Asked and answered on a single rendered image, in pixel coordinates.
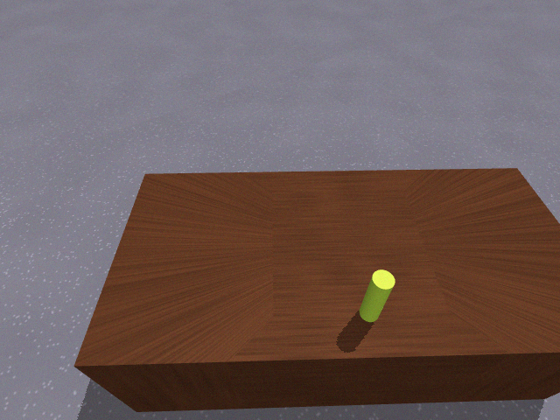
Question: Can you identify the can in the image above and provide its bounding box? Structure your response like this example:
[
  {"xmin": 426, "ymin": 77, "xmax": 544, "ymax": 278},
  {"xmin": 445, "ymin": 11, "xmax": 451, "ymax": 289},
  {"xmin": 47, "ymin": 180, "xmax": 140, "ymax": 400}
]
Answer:
[{"xmin": 360, "ymin": 269, "xmax": 396, "ymax": 322}]

